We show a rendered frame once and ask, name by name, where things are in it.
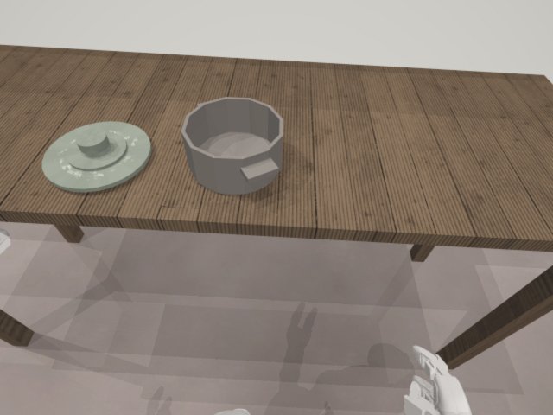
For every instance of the lid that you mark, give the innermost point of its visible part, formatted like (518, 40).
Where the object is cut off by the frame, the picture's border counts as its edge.
(68, 168)

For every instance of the pot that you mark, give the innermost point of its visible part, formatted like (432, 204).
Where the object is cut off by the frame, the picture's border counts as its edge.
(233, 145)

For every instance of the table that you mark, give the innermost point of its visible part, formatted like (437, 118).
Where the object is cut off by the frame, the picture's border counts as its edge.
(429, 157)

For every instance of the knob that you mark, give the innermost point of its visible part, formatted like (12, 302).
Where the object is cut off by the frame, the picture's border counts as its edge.
(92, 141)

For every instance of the robot right hand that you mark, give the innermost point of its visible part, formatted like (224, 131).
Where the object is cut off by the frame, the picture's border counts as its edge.
(446, 397)

